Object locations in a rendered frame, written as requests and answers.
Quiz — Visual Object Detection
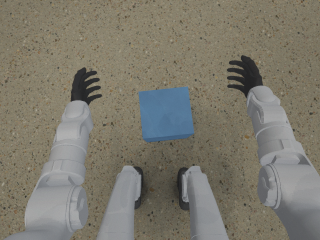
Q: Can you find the robot right shin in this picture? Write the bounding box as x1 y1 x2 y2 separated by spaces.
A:
182 166 208 202

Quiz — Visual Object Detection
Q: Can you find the robot left upper arm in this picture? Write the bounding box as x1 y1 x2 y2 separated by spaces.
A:
3 184 89 240

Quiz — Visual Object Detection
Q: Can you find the carton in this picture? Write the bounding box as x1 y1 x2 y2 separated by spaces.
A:
138 86 194 143

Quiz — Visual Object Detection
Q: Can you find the robot right forearm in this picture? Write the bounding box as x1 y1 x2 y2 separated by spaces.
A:
246 85 320 179

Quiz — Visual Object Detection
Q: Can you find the robot left hand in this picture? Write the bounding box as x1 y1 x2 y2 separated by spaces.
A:
70 67 102 105

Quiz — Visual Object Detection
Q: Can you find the robot right hand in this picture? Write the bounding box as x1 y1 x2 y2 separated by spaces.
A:
227 55 263 98

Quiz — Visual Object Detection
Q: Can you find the robot left forearm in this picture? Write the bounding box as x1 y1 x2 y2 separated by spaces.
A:
24 100 94 228

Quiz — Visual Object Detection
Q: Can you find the right robot thigh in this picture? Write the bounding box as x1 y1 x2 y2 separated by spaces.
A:
181 171 229 240

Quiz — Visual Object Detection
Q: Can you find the robot right upper arm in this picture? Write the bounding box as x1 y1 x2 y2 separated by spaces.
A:
257 163 320 240

